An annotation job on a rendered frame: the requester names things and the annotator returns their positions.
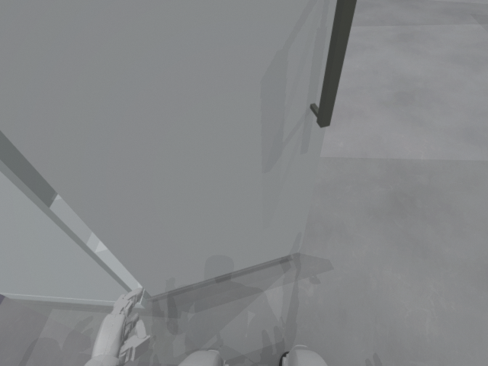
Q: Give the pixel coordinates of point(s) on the robot right thigh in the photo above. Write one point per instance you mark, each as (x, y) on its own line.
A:
(302, 357)

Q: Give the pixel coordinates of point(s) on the robot left hand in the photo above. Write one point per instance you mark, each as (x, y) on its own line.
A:
(115, 328)

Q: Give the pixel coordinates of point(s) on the robot left thigh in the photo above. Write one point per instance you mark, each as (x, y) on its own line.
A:
(204, 358)

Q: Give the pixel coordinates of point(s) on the fridge door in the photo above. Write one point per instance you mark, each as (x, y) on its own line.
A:
(179, 131)

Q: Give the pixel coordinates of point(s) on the robot thigh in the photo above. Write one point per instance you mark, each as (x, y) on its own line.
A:
(204, 358)
(302, 357)

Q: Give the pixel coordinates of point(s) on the handle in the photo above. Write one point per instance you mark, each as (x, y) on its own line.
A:
(342, 23)

